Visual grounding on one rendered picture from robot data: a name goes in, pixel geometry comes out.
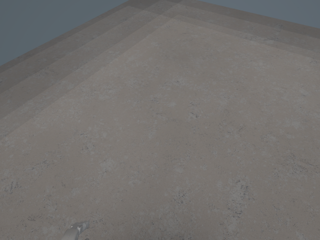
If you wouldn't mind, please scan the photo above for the left robot hand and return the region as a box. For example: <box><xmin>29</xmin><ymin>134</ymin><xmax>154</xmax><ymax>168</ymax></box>
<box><xmin>61</xmin><ymin>221</ymin><xmax>90</xmax><ymax>240</ymax></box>

